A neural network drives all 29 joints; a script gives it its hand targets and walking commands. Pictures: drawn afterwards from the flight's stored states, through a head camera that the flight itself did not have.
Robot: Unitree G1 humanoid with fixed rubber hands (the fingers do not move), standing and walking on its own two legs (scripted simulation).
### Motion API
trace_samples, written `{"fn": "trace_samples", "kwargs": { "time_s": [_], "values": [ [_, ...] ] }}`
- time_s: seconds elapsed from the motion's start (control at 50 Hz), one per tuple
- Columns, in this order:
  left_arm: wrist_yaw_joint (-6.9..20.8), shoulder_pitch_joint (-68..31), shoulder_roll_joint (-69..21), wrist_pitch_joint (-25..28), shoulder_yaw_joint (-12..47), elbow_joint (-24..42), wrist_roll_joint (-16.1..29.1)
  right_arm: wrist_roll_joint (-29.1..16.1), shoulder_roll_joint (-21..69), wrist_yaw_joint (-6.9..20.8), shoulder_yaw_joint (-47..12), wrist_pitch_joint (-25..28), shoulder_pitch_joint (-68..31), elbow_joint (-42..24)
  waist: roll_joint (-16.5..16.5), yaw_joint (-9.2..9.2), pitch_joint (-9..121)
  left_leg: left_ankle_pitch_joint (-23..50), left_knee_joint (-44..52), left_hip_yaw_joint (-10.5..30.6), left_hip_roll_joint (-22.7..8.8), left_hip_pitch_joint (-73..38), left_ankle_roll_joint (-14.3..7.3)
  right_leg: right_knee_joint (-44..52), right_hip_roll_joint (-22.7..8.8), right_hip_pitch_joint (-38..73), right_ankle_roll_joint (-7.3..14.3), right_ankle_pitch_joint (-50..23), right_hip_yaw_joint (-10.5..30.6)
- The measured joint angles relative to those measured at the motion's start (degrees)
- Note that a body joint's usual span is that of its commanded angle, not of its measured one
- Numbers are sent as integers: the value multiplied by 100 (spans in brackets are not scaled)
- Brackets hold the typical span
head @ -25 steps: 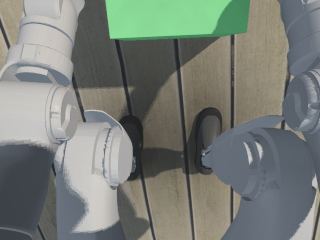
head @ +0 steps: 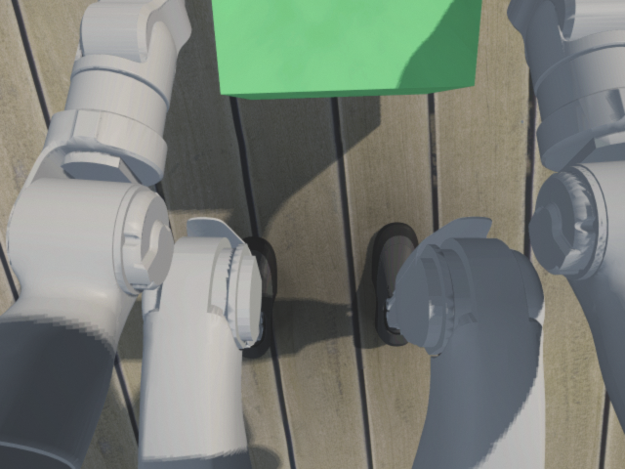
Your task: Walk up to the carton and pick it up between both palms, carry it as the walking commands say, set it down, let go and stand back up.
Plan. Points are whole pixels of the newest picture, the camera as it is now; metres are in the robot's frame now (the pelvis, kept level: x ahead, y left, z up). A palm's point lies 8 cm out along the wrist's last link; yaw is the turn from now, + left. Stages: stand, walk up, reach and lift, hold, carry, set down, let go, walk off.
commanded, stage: reach and lift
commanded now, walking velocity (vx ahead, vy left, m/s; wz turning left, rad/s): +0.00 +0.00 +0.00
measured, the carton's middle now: out of the picture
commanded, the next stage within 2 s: none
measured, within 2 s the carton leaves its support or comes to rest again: neither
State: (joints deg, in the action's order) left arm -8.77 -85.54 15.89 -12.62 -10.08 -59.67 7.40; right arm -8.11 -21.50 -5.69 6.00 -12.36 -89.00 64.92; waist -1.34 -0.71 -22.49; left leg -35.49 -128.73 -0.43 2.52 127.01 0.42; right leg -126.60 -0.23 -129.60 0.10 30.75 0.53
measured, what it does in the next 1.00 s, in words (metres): rises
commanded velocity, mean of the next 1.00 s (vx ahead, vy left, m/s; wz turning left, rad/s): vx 0.00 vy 0.00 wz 0.00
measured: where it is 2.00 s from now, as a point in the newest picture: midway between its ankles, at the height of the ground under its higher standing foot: (323, 310)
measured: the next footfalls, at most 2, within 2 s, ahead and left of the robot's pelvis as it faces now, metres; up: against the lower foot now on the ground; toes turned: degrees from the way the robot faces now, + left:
none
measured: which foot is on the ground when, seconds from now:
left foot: down 0.00-1.00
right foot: down 0.00-1.00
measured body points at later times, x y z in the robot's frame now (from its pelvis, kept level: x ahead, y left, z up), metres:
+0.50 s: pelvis +0.01 +0.00 +0.03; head +0.36 -0.02 +0.31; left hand +0.57 +0.14 -0.10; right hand +0.57 -0.18 -0.10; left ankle +0.11 +0.12 -0.33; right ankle +0.12 -0.12 -0.33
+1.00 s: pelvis +0.01 +0.00 +0.08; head +0.33 -0.02 +0.39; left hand +0.55 +0.14 -0.03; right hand +0.55 -0.18 -0.03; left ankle +0.11 +0.12 -0.33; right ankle +0.12 -0.12 -0.33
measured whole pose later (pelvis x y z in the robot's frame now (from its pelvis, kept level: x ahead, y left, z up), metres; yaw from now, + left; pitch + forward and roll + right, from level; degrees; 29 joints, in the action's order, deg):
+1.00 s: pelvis +0.01 +0.00 +0.08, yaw +1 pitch +46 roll +2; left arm -10.0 -69.4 3.6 -20.6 -25.4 -40.3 -7.5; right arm 8.5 -7.7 -8.6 20.7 -21.8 -71.2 43.4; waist -1.2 -0.4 0.7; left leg -32.2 -111.4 0.1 2.7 125.0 1.3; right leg -110.2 0.6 -127.7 0.2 28.2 1.2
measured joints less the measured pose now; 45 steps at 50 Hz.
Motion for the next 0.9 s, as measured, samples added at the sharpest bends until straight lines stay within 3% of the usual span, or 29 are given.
{"fn": "trace_samples", "kwargs": {
  "time_s": [0.22, 0.48, 0.58, 0.74, 0.9],
  "values": [
    [107, 275, -142, -298, -449, 576, -387, 377, 188, 6, 283, -316, 309, -640, -52, 23, 371, 17, 300, -3, 10, 31, 19, 267, 4, -41, 8, 5, 18],
    [-433, 766, -576, -401, -705, 1085, -630, 763, 591, -293, 686, -507, 818, -1204, -28, -15, 1001, -15, 597, -6, 32, 2, 6, 555, 27, 1, -39, 57, 56],
    [-315, 977, -768, -439, -986, 1278, -900, 1070, 781, -291, 978, -549, 1024, -1380, -17, -20, 1370, 59, 829, -10, 40, 41, 13, 772, 34, -37, -45, -2, 77],
    [-24, 1280, -931, -592, -1252, 1638, -1154, 1320, 946, -32, 1244, -695, 1337, -1733, 0, -12, 1750, 197, 1220, 9, 42, -9, 43, 1144, 47, 7, -26, -127, 79],
    [-54, 1470, -1096, -742, -1431, 1851, -1351, 1505, 1192, -143, 1377, -864, 1591, -2012, 12, 9, 2068, 281, 1541, 39, 30, -136, 72, 1454, 69, 123, -1, -212, 66]
  ]
}}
